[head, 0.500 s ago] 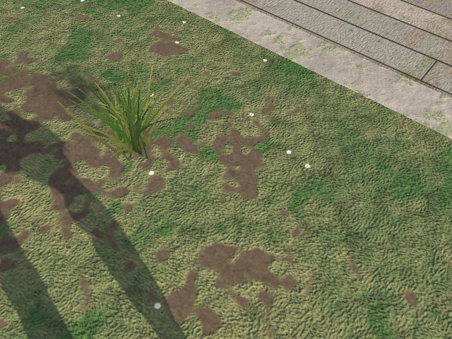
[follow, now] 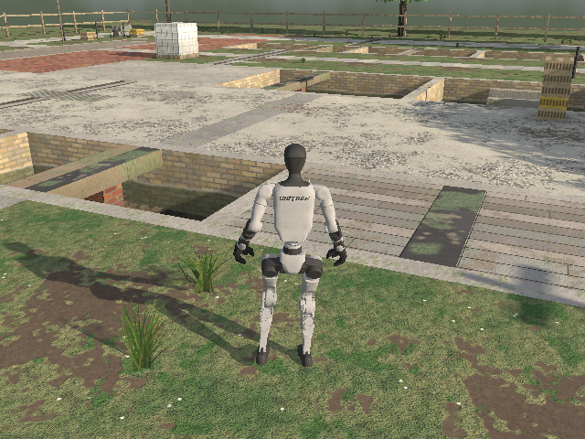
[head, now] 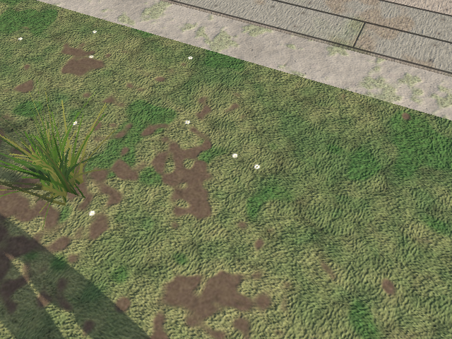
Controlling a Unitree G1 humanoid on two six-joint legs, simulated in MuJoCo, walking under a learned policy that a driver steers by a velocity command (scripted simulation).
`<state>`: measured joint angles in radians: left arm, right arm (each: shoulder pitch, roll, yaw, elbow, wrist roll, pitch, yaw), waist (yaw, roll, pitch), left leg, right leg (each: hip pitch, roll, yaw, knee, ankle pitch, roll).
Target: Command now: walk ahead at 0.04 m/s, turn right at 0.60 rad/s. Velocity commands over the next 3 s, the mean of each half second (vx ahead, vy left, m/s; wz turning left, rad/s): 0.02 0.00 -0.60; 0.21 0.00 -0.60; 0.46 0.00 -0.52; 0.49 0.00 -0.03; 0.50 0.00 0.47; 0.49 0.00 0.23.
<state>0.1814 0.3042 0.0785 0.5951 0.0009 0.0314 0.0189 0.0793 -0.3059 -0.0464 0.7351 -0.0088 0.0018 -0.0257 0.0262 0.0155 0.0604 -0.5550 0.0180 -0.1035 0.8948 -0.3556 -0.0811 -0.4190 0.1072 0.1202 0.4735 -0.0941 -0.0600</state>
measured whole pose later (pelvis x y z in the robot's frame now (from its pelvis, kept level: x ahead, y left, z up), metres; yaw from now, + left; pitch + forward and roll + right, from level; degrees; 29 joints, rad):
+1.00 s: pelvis +0.08 -0.01 +0.01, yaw -36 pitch +2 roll +0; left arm 0.35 0.30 0.07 0.67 -0.02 -0.01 0.01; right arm 0.10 -0.31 -0.08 0.70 0.02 -0.09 0.02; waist 0.05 0.01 -0.02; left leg -0.36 -0.02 -0.06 0.49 -0.20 -0.03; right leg -0.17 0.09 0.23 0.47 -0.32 -0.04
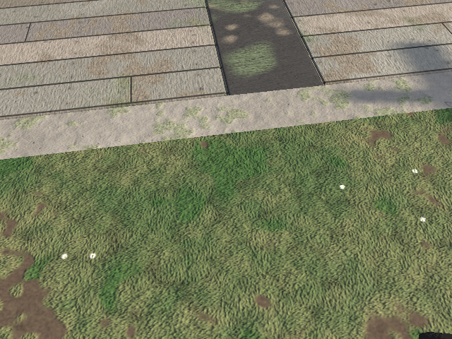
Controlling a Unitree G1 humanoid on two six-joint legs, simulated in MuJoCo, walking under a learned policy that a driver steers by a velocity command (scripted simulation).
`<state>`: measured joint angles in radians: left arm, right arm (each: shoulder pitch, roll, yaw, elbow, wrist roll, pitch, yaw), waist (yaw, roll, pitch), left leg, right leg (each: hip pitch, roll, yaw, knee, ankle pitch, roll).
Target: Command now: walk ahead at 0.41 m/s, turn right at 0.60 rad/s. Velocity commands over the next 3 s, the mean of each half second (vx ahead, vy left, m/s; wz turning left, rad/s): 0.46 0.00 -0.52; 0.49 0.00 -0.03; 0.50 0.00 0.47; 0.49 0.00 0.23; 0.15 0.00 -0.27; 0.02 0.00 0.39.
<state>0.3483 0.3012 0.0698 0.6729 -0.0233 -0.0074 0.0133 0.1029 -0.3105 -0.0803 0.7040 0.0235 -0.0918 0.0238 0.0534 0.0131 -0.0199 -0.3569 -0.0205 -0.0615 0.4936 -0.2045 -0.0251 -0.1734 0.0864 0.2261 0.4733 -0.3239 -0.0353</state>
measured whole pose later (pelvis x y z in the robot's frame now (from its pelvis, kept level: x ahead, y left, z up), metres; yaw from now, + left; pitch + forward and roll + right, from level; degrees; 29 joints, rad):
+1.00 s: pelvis +0.51 -0.12 -0.01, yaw -13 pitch +2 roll -2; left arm 0.35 0.30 0.06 0.83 -0.01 -0.06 0.00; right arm 0.09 -0.27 -0.02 0.70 0.02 -0.07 0.06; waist 0.07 0.04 0.02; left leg -0.58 0.04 0.01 0.55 0.00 0.05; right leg 0.11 0.05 -0.06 0.25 -0.39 -0.02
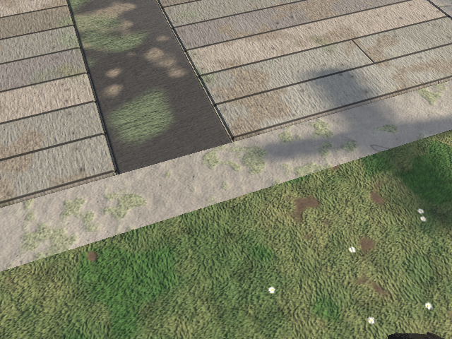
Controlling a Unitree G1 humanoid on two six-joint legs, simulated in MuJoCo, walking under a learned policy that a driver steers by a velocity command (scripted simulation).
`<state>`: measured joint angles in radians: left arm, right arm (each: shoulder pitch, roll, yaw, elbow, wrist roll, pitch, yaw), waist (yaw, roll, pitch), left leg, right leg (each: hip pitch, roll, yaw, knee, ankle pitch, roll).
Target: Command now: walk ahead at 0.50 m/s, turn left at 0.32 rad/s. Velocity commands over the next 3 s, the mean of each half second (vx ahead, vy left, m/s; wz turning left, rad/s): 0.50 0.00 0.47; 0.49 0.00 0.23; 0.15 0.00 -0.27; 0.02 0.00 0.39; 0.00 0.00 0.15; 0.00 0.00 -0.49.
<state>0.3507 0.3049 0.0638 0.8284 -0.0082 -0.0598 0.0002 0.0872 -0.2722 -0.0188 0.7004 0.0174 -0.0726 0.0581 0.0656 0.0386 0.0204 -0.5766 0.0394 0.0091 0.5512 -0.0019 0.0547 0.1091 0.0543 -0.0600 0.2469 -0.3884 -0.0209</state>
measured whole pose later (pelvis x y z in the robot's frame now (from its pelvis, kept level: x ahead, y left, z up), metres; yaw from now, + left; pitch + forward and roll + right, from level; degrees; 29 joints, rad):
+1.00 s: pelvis +0.55 +0.12 +0.00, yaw +22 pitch +2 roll -2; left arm 0.43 0.30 0.05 0.90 -0.02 -0.06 -0.01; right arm 0.02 -0.27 -0.02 0.59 0.00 -0.08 0.03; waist 0.12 0.03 0.03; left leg -0.47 0.03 -0.02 0.48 0.00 0.04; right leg 0.01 0.01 0.01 0.37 -0.41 0.02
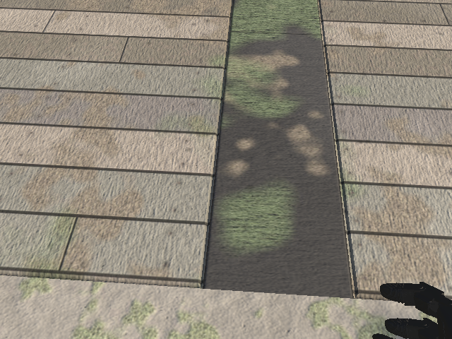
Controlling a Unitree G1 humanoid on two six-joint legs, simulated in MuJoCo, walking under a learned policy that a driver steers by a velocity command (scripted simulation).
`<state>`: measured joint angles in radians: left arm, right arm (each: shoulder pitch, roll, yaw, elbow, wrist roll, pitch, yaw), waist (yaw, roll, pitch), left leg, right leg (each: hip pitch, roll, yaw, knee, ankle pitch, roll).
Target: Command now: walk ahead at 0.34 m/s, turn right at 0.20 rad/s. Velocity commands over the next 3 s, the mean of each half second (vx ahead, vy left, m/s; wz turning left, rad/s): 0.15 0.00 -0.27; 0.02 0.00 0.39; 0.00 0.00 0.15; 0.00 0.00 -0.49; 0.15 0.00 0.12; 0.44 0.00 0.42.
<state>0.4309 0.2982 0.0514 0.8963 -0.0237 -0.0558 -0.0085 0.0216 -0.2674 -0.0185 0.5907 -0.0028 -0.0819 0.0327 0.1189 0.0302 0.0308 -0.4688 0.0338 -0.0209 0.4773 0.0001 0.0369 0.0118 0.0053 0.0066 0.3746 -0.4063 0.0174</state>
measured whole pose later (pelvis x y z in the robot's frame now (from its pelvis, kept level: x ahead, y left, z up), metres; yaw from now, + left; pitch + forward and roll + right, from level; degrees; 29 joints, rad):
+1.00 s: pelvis +0.12 +0.03 +0.01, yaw +5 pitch +1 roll -2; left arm 0.05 0.32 0.10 0.83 0.00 0.04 0.05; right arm 0.21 -0.30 -0.07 0.78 -0.01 0.02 0.00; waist -0.02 -0.04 0.08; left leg -0.29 -0.01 0.02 0.56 -0.28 0.07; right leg -0.49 -0.03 -0.01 1.09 -0.49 0.05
